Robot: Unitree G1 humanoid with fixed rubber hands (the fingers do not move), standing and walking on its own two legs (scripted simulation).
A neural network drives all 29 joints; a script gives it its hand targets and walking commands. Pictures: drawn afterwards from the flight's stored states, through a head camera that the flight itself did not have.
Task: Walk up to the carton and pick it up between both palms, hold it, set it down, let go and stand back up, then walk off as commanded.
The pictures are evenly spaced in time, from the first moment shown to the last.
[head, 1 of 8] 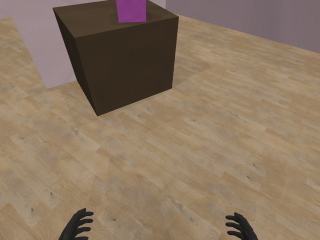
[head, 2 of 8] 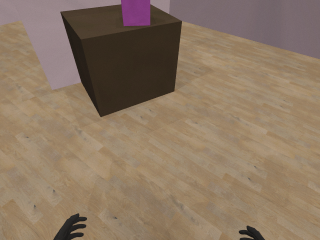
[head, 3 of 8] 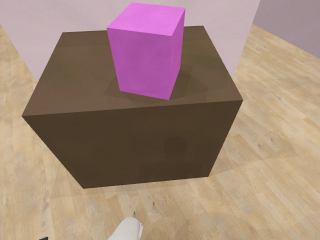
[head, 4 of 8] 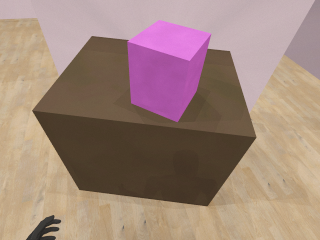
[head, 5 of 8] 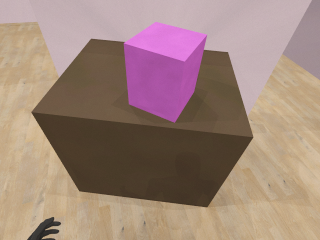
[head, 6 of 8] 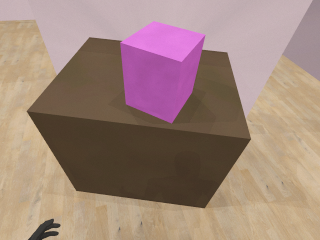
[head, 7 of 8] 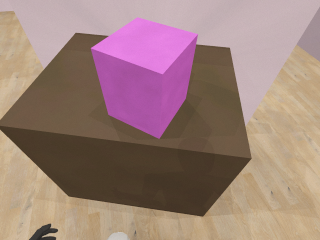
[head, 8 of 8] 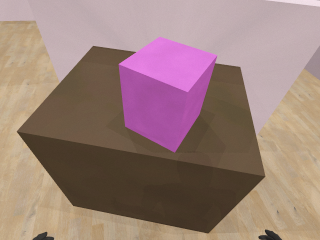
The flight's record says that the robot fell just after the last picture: no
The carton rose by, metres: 0.00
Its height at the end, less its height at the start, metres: +0.00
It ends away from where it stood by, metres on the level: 0.00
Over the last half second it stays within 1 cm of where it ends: yes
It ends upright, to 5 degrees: yes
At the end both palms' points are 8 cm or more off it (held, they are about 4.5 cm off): yes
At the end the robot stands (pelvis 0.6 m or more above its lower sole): yes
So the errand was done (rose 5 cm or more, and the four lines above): no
